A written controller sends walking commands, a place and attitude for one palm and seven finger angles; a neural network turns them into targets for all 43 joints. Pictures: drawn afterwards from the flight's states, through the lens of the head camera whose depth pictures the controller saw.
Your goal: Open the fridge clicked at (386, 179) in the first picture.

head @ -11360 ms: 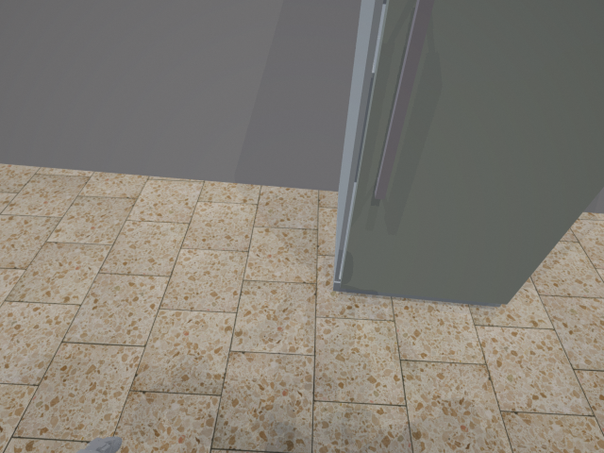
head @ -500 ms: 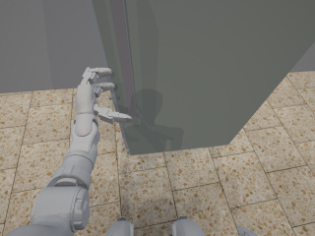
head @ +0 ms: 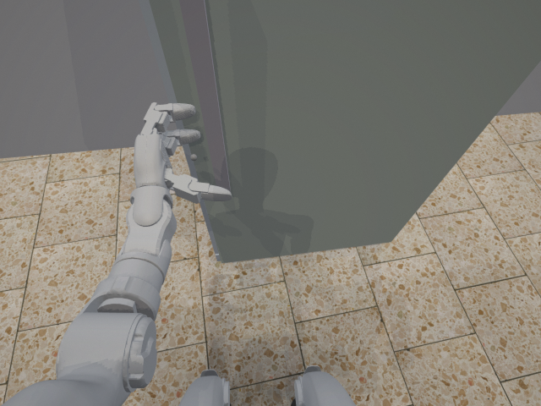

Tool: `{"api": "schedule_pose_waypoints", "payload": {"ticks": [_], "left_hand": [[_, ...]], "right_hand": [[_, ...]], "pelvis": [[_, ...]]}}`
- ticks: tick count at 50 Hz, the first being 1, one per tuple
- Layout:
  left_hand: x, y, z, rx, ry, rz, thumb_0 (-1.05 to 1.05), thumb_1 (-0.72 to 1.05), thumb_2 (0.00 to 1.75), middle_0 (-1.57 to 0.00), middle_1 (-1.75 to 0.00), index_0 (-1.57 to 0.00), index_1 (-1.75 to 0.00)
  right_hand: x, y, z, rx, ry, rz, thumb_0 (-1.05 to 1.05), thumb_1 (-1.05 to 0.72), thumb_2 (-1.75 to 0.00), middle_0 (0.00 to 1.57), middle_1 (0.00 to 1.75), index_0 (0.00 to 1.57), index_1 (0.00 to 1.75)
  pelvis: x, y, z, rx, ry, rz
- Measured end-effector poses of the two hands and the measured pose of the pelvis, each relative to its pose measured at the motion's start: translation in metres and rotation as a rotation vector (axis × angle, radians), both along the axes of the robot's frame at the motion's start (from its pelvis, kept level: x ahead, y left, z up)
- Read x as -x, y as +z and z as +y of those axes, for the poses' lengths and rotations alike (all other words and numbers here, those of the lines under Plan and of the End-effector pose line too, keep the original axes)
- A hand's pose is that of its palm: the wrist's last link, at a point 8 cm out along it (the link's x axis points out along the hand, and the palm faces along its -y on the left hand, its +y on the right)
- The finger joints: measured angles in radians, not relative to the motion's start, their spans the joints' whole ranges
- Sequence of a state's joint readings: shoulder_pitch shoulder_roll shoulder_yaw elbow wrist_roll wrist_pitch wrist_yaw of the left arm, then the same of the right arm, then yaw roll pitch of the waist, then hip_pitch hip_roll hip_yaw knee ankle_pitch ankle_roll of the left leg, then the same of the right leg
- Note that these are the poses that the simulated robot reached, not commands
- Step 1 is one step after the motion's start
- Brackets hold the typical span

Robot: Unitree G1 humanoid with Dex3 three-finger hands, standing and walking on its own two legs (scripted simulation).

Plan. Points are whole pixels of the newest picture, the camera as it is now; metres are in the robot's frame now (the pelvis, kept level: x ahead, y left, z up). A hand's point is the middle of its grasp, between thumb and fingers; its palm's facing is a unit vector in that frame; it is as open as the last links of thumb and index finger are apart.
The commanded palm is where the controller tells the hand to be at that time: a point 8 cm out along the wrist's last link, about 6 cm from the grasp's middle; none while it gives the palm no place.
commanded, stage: feel for the door with the fingertips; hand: left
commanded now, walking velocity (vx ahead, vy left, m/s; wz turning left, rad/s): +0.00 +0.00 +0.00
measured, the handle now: (207, 83) +0.53 +0.07 +0.15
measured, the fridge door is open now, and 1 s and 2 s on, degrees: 0 0 0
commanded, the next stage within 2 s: slide the fingers in behind the handle in 0.66 s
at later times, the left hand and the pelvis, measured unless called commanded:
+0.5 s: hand (199, 148) +0.48 +0.09 +0.07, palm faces +0.07 -1.00 -0.02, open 14.0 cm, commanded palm +0.46 +0.14 +0.07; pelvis +0.00 +0.00 +0.00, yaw +0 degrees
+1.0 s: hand (201, 146) +0.48 +0.09 +0.08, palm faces +0.07 -1.00 -0.01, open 13.8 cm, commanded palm +0.45 +0.14 +0.07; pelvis +0.00 +0.00 +0.00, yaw +0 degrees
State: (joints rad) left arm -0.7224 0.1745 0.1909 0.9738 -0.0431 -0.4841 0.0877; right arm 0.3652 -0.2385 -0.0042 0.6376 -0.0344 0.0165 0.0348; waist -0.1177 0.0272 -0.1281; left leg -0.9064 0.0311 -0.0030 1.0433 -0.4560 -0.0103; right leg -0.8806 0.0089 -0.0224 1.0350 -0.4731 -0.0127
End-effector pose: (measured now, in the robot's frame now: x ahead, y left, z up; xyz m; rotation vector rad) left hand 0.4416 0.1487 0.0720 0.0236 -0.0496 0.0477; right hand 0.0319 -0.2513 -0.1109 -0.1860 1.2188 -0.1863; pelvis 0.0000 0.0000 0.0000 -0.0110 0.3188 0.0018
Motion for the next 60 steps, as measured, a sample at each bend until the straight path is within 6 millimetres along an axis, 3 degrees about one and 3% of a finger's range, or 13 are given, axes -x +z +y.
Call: {"api": "schedule_pose_waypoints", "payload": {"ticks": [10, 20, 43, 51, 60], "left_hand": [[0.0, -0.004, -0.018, 0.022, 0.014, 0.035, -0.01, -0.5, 0.3, -0.3, -1.2, -0.3, -1.2], [-0.016, 0.003, -0.007, -0.018, 0.029, 0.011, -0.01, -0.5, 0.3, -0.3, -1.2, -0.3, -1.2], [-0.02, -0.002, -0.01, -0.007, 0.03, 0.03, -0.01, -0.5, 0.3, -0.35, -1.24, -0.33, -1.24], [-0.015, 0.004, -0.011, 0.009, 0.019, 0.015, -0.01, -0.5, 0.3, -0.32, -1.22, -0.32, -1.22], [-0.003, -0.002, -0.02, 0.011, 0.005, 0.023, -0.01, -0.5, 0.3, -0.31, -1.21, -0.3, -1.21]], "right_hand": [[-0.006, 0.002, 0.003, -0.008, 0.001, -0.021, 0.01, -0.91, -0.9, 0.2, 0.3, 0.2, 0.3], [-0.005, -0.003, 0.003, -0.005, 0.004, -0.001, 0.01, -0.91, -0.9, 0.2, 0.3, 0.2, 0.3], [0.012, -0.005, 0.001, 0.002, -0.01, 0.053, 0.01, -0.91, -0.9, 0.2, 0.3, 0.2, 0.3], [0.015, -0.001, 0.002, -0.005, -0.015, 0.042, 0.01, -0.91, -0.9, 0.2, 0.3, 0.2, 0.3], [0.007, 0.001, 0.003, -0.009, -0.002, 0.023, 0.01, -0.91, -0.9, 0.2, 0.3, 0.2, 0.3]], "pelvis": [[-0.001, 0.002, 0.0, -0.003, -0.004, -0.004], [0.0, -0.001, -0.001, -0.003, -0.001, 0.015], [0.002, -0.003, 0.0, 0.001, 0.005, 0.021], [0.003, 0.0, 0.0, 0.001, -0.001, 0.012], [0.002, 0.001, 0.001, 0.0, 0.0, 0.005]]}}
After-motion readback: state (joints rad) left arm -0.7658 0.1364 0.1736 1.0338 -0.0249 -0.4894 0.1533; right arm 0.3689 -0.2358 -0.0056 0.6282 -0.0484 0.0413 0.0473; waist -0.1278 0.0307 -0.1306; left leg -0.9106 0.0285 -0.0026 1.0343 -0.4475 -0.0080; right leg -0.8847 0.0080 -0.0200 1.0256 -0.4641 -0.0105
